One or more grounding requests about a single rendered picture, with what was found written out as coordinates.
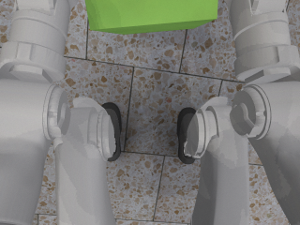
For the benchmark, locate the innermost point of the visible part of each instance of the left robot foot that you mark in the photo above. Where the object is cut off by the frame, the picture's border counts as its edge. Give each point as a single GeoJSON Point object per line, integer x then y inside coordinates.
{"type": "Point", "coordinates": [114, 112]}

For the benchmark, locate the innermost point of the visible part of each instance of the robot left forearm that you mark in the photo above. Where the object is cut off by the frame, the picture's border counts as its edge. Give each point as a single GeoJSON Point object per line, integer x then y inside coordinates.
{"type": "Point", "coordinates": [37, 40]}

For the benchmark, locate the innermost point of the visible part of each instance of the robot left upper arm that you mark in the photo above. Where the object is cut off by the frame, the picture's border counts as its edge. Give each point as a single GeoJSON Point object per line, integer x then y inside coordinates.
{"type": "Point", "coordinates": [32, 115]}

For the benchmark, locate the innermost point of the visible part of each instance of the carton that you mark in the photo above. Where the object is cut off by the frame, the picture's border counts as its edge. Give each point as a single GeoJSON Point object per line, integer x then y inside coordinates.
{"type": "Point", "coordinates": [126, 17]}

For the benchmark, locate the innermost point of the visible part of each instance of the robot right upper arm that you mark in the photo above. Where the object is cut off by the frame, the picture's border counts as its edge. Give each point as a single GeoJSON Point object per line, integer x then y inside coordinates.
{"type": "Point", "coordinates": [268, 115]}

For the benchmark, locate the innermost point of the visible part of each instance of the robot right forearm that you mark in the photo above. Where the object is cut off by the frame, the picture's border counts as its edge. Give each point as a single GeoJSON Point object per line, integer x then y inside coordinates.
{"type": "Point", "coordinates": [260, 31]}

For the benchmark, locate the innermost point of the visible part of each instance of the left robot thigh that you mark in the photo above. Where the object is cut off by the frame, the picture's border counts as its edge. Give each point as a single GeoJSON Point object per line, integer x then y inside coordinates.
{"type": "Point", "coordinates": [81, 188]}

